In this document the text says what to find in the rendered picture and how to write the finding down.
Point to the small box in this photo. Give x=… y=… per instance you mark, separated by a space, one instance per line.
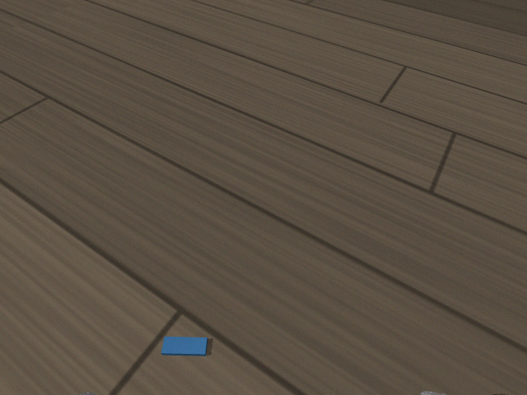
x=184 y=346

